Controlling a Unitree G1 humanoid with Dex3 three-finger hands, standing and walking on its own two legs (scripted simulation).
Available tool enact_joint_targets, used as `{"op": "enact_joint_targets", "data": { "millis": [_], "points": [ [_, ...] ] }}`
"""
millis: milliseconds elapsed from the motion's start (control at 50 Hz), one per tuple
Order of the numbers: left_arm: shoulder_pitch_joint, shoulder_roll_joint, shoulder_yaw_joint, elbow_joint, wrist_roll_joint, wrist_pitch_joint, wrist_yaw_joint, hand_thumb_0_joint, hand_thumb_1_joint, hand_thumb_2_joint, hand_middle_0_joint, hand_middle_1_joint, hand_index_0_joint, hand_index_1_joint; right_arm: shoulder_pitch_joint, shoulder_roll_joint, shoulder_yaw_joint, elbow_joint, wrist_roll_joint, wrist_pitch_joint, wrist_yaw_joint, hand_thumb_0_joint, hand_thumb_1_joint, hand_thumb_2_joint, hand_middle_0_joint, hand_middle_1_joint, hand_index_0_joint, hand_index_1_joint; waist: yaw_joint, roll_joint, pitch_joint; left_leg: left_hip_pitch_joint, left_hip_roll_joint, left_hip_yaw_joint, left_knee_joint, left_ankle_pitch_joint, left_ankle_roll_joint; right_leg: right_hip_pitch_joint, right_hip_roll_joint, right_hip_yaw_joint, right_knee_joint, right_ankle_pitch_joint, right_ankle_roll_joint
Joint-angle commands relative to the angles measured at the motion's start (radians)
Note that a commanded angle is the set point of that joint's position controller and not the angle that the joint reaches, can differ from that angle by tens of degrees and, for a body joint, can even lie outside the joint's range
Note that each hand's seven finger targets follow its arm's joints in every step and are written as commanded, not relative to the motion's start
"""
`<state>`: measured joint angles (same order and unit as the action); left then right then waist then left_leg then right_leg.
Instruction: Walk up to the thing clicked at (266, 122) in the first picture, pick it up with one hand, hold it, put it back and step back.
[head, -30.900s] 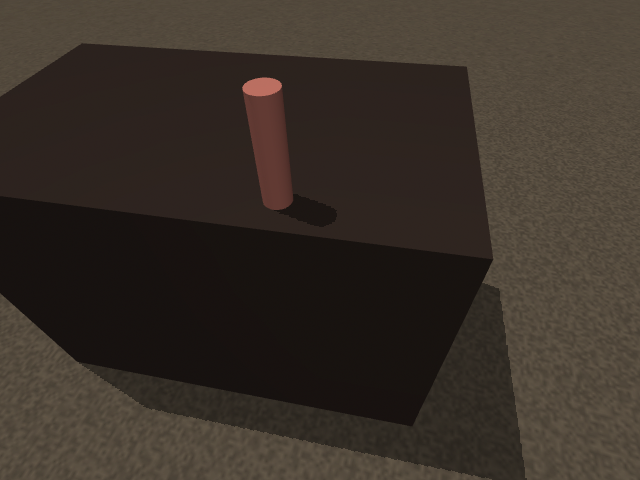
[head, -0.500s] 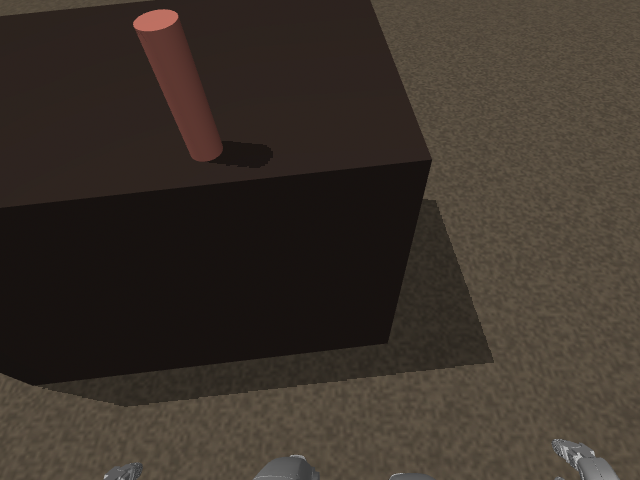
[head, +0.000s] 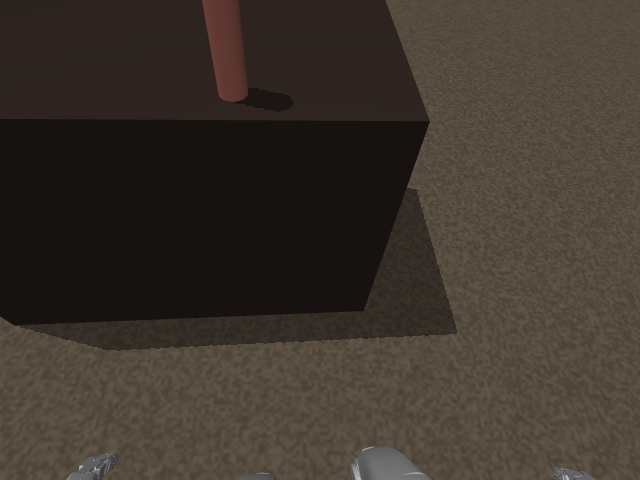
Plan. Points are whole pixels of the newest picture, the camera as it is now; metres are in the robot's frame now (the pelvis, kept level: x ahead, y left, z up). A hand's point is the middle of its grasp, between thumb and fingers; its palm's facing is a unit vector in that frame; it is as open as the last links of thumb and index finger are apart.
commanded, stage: step back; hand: left
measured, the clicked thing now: (225, 36) +0.73 +0.19 +0.13
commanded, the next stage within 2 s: stand in 2.00 s
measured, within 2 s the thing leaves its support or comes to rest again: neither
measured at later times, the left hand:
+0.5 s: hand out of the picture -0.04 +0.22 -0.15, palm faces +0.01 -0.91 -0.42, open 7.4 cm
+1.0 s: hand out of the picture -0.25 +0.17 -0.15, palm faces +0.01 -0.92 -0.40, open 7.4 cm
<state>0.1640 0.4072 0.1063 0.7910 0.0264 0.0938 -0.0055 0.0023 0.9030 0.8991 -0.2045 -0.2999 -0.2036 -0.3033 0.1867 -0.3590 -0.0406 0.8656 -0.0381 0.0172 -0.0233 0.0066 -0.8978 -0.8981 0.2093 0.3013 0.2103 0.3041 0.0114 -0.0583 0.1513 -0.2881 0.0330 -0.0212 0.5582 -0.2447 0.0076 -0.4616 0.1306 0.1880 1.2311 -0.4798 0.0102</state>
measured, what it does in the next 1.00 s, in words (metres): walks backwards: right foot, then left foot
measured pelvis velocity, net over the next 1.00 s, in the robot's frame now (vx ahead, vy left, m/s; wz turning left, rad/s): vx -0.30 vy -0.10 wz -0.01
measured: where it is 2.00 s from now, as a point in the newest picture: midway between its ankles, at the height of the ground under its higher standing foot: outside the picture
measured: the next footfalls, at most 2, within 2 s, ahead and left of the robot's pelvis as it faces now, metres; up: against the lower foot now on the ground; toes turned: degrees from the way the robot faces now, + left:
right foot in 0.18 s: -0.06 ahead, -0.17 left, +0.00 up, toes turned +1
left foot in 0.52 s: -0.17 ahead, +0.06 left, +0.00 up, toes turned +1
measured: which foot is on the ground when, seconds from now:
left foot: down 0.00-0.22, up 0.24-0.50, down 0.52-0.88, up 0.90-1.00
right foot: up 0.00-0.16, down 0.18-0.54, up 0.56-0.84, down 0.86-1.00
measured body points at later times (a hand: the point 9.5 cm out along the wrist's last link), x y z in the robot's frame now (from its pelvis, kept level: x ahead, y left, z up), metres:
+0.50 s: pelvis -0.16 -0.05 -0.02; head -0.10 -0.05 +0.43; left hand -0.04 +0.27 -0.12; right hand -0.08 -0.37 -0.14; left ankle -0.21 +0.06 -0.72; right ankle -0.10 -0.17 -0.73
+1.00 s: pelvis -0.30 -0.10 -0.01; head -0.28 -0.11 +0.44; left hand -0.25 +0.22 -0.12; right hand -0.19 -0.41 -0.13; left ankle -0.26 +0.05 -0.70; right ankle -0.31 -0.22 -0.73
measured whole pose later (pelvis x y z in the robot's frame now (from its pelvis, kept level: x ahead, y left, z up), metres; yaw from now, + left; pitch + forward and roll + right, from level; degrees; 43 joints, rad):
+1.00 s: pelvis -0.30 -0.10 -0.01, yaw -1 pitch -3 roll +0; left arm 0.24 0.35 0.05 0.95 0.05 0.01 0.00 0.00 0.90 0.90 -0.21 -0.30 -0.21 -0.30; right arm 0.16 -0.41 -0.04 0.91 -0.01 0.05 0.00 0.00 -0.90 -0.90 0.20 0.30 0.21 0.30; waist 0.04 0.03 0.07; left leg -0.41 -0.02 -0.10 0.89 -0.46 0.00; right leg -0.21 0.02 0.05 0.62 -0.37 -0.01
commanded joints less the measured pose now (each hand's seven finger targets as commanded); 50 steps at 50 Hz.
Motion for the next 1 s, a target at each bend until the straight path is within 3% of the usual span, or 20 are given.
{"op": "enact_joint_targets", "data": {
  "millis": [0,80,140,160,180,200,220,300,400,460,500,540,560,640,760,820,860,880,940,980],
  "points": [
    [0.002,0.145,0.037,-0.086,0.005,-0.039,0.009,0.0,0.9,0.9,-0.2,-0.3,-0.2,-0.3,0.011,-0.272,-0.088,-0.095,0.009,-0.029,-0.021,0.0,-0.9,-0.9,0.2,0.3,0.2,0.3,-0.031,0.219,-0.193,0.292,0.212,-0.183,-0.084,0.456,0.219,-0.071,-0.05,-0.016,-0.176,-0.031,0.04],
    [0.04,0.152,0.027,-0.055,0.002,-0.046,0.004,0.0,0.9,0.9,-0.2,-0.3,-0.2,-0.3,-0.031,-0.312,-0.098,-0.12,0.0,-0.014,-0.016,0.0,-0.9,-0.9,0.2,0.3,0.2,0.3,-0.023,0.296,-0.248,0.212,0.234,-0.176,-0.054,0.369,0.208,0.118,-0.132,-0.107,-0.519,-0.017,0.02],
    [0.177,0.147,0.03,0.027,0.006,-0.054,0.0,0.0,0.9,0.9,-0.2,-0.3,-0.2,-0.3,-0.086,-0.322,-0.09,-0.137,0.01,0.007,-0.008,0.0,-0.9,-0.9,0.2,0.3,0.2,0.3,0.034,0.271,-0.271,0.056,0.189,-0.125,0.014,0.25,0.16,0.316,-0.107,-0.194,-0.793,0.207,-0.014],
    [0.186,0.181,0.041,0.037,0.014,-0.057,0.0,0.0,0.9,0.9,-0.2,-0.3,-0.2,-0.3,-0.087,-0.287,-0.077,-0.139,0.017,0.013,-0.005,0.0,-0.9,-0.9,0.2,0.3,0.2,0.3,0.04,0.197,-0.245,-0.041,0.138,-0.112,0.07,0.123,0.106,0.345,-0.124,-0.128,-0.814,0.228,-0.031],
    [0.173,0.258,0.06,0.02,0.029,-0.06,-0.001,0.0,0.9,0.9,-0.2,-0.3,-0.2,-0.3,-0.089,-0.233,-0.065,-0.155,0.023,0.013,-0.006,0.0,-0.9,-0.9,0.2,0.3,0.2,0.3,0.041,-0.019,-0.202,-0.219,0.002,-0.082,0.216,-0.098,0.045,0.332,-0.287,0.152,-0.869,0.17,-0.085],
    [0.052,0.355,0.077,-0.029,0.026,-0.053,-0.004,0.0,0.9,0.9,-0.2,-0.3,-0.2,-0.3,-0.106,-0.216,-0.068,-0.165,0.027,0.014,-0.023,0.0,-0.9,-0.9,0.2,0.3,0.2,0.3,0.049,-0.223,-0.149,-0.223,-0.122,-0.039,0.433,-0.36,-0.008,0.1,-0.475,0.314,-0.955,0.102,-0.241],
    [-0.041,0.383,0.08,-0.067,0.026,-0.057,0.003,0.0,0.9,0.9,-0.2,-0.3,-0.2,-0.3,-0.086,-0.266,-0.092,-0.145,0.025,0.017,-0.032,0.0,-0.9,-0.9,0.2,0.3,0.2,0.3,0.037,-0.259,-0.078,-0.15,-0.071,-0.114,0.601,-0.391,-0.013,-0.098,-0.559,0.417,-1.005,0.056,-0.309],
    [-0.122,0.207,0.039,-0.083,0.023,-0.063,0.017,0.0,0.9,0.9,-0.2,-0.3,-0.2,-0.3,0.005,-0.231,-0.064,-0.077,0.039,0.005,-0.02,0.0,-0.9,-0.9,0.2,0.3,0.2,0.3,-0.03,-0.106,-0.083,-0.172,-0.143,-0.109,0.644,-0.221,-0.012,0.065,-0.315,-0.003,-0.805,0.422,-0.184],
    [-0.004,0.198,0.038,-0.085,0.027,-0.053,0.034,0.0,0.9,0.9,-0.2,-0.3,-0.2,-0.3,-0.008,-0.196,-0.043,-0.095,0.024,-0.02,-0.025,0.0,-0.9,-0.9,0.2,0.3,0.2,0.3,0.042,-0.162,-0.175,-0.215,-0.087,-0.031,0.322,-0.301,-0.032,0.389,-0.354,0.008,-0.698,0.696,-0.215],
    [-0.029,0.2,0.034,-0.106,0.008,-0.04,0.036,0.0,0.9,0.9,-0.2,-0.3,-0.2,-0.3,0.077,-0.195,-0.053,-0.066,0.012,-0.027,-0.022,0.0,-0.9,-0.9,0.2,0.3,0.2,0.3,0.01,-0.146,-0.249,-0.091,-0.05,0.006,-0.03,-0.15,-0.008,0.446,-0.363,0.01,-0.574,0.756,-0.194],
    [-0.026,0.173,0.011,-0.121,-0.002,-0.025,0.026,0.0,0.9,0.9,-0.2,-0.3,-0.2,-0.3,0.111,-0.225,-0.071,-0.037,0.004,-0.026,-0.022,0.0,-0.9,-0.9,0.2,0.3,0.2,0.3,0.002,-0.049,-0.264,0.107,-0.02,-0.051,-0.199,0.161,0.016,0.264,-0.292,-0.034,-0.487,0.567,-0.114],
    [-0.052,0.155,0.007,-0.133,-0.01,-0.024,0.031,0.0,0.9,0.9,-0.2,-0.3,-0.2,-0.3,0.018,-0.394,-0.102,-0.074,-0.007,-0.016,-0.011,0.0,-0.9,-0.9,0.2,0.3,0.2,0.3,0.007,0.268,-0.232,0.134,0.329,-0.434,-0.18,0.459,0.225,-0.038,-0.075,-0.156,-0.207,-0.132,-0.029],
    [-0.106,0.184,0.018,-0.13,0.0,-0.024,0.041,0.0,0.9,0.9,-0.2,-0.3,-0.2,-0.3,0.004,-0.429,-0.111,-0.088,-0.006,-0.02,-0.016,0.0,-0.9,-0.9,0.2,0.3,0.2,0.3,-0.045,0.325,-0.208,-0.016,0.434,-0.562,-0.217,0.421,0.323,0.031,-0.104,-0.053,-0.045,-0.193,-0.019],
    [-0.016,0.177,0.022,-0.07,-0.014,-0.028,0.023,0.0,0.9,0.9,-0.2,-0.3,-0.2,-0.3,-0.073,-0.27,-0.066,-0.101,-0.003,-0.022,-0.028,0.0,-0.9,-0.9,0.2,0.3,0.2,0.3,0.034,0.153,-0.179,0.067,0.211,-0.184,-0.077,0.586,0.212,-0.029,-0.041,-0.012,0.043,-0.05,-0.017],
    [-0.006,0.139,-0.002,-0.027,-0.007,-0.085,0.016,0.0,0.9,0.9,-0.2,-0.3,-0.2,-0.3,-0.015,-0.254,-0.067,-0.067,-0.004,-0.01,0.0,0.0,-0.9,-0.9,0.2,0.3,0.2,0.3,-0.041,0.272,-0.218,0.201,0.154,-0.148,-0.075,0.15,0.195,0.102,-0.107,-0.167,-0.557,-0.021,0.017],
    [0.122,0.15,0.007,0.075,0.005,-0.119,0.032,0.0,0.9,0.9,-0.2,-0.3,-0.2,-0.3,-0.064,-0.244,-0.058,-0.06,0.007,0.015,0.011,0.0,-0.9,-0.9,0.2,0.3,0.2,0.3,0.026,0.197,-0.252,0.071,0.121,-0.091,0.116,0.146,0.13,0.356,-0.107,-0.172,-0.947,0.225,-0.016],
    [0.084,0.282,0.041,0.067,0.027,-0.133,0.034,0.0,0.9,0.9,-0.2,-0.3,-0.2,-0.3,-0.044,-0.151,-0.026,-0.088,0.015,0.008,0.014,0.0,-0.9,-0.9,0.2,0.3,0.2,0.3,0.015,-0.103,-0.2,-0.316,-0.062,-0.071,0.266,-0.259,0.023,0.466,-0.359,0.28,-0.918,0.196,-0.106],
    [-0.013,0.352,0.051,0.033,0.026,-0.13,0.036,0.0,0.9,0.9,-0.2,-0.3,-0.2,-0.3,-0.091,-0.206,-0.048,-0.081,0.011,0.011,-0.002,0.0,-0.9,-0.9,0.2,0.3,0.2,0.3,0.045,-0.101,-0.158,-0.177,-0.014,-0.144,0.361,-0.353,-0.006,0.166,-0.535,0.383,-0.93,0.108,-0.261],
    [-0.129,0.241,0.018,0.023,0.017,-0.137,0.03,0.0,0.9,0.9,-0.2,-0.3,-0.2,-0.3,-0.066,-0.244,-0.062,-0.014,0.028,0.005,0.016,0.0,-0.9,-0.9,0.2,0.3,0.2,0.3,-0.021,-0.019,-0.02,-0.077,-0.035,-0.124,0.387,-0.206,-0.007,0.037,-0.381,0.115,-0.904,0.094,-0.191],
    [-0.056,0.224,0.018,0.058,0.018,-0.14,0.029,0.0,0.9,0.9,-0.2,-0.3,-0.2,-0.3,-0.067,-0.204,-0.046,-0.011,0.024,-0.005,0.018,0.0,-0.9,-0.9,0.2,0.3,0.2,0.3,0.01,-0.076,-0.048,-0.125,-0.056,-0.114,0.339,-0.188,-0.009,0.143,-0.333,0.065,-0.873,0.18,-0.166]
  ]
}}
